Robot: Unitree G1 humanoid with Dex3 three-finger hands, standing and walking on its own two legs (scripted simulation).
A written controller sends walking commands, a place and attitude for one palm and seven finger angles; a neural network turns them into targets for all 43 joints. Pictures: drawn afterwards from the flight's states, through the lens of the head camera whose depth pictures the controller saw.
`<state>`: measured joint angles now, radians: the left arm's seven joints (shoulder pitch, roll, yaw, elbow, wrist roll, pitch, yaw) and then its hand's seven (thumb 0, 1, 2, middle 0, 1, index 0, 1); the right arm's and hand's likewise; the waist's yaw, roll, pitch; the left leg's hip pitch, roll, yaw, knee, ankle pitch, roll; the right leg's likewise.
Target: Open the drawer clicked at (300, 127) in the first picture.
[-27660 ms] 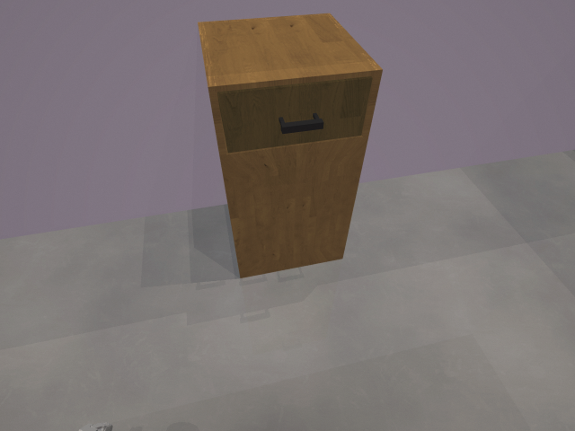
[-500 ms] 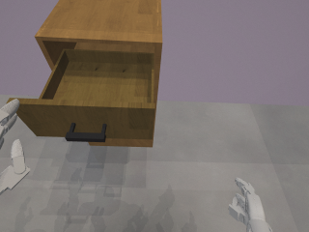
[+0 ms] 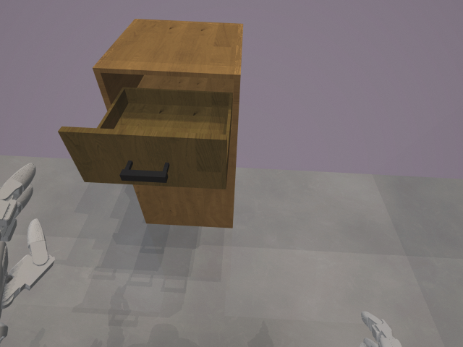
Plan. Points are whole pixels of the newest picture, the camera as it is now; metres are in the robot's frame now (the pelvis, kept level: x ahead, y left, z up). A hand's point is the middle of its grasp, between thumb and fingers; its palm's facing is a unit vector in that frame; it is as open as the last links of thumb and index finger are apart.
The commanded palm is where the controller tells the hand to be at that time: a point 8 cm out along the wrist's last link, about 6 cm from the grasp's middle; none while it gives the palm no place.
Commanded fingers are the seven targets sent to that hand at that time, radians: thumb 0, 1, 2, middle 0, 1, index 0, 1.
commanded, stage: stop stepping back and stand still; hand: left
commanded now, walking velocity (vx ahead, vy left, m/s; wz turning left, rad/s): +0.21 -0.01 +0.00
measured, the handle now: (146, 170) +0.53 +0.23 -0.03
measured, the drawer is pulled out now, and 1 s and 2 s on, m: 0.29 0.29 0.29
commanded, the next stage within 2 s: let the arm hang, fingers relaxed in 0.34 s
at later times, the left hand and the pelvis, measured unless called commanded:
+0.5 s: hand (38, 294) +0.17 +0.25 +0.12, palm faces +0.34 -0.79 -0.51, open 7.4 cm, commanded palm none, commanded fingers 0.00 0.90 0.90 -0.20 -0.30 -0.20 -0.30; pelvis -0.02 +0.00 -0.01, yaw +4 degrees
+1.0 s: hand out of the picture -0.09 +0.19 -0.16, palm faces +0.08 -0.97 -0.22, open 7.2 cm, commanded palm none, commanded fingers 0.00 0.90 0.90 -0.20 -0.30 -0.20 -0.30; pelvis -0.02 +0.01 +0.01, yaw +3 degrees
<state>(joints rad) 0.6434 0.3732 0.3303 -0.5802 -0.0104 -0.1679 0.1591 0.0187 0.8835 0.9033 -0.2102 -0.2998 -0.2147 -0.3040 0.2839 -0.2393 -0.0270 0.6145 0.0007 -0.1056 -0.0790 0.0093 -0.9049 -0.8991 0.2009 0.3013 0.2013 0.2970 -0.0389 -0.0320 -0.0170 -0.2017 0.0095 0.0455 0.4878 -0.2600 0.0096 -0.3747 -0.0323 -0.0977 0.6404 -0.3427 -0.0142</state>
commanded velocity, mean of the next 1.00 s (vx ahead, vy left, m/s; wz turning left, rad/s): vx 0.03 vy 0.01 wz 0.00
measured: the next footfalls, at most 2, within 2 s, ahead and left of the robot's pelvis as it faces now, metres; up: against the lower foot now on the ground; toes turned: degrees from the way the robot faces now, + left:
right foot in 0.08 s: +0.07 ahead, -0.09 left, +0.00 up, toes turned -1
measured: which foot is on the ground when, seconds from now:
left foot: down 0.00-1.00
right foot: up 0.00-0.06, down 0.08-1.00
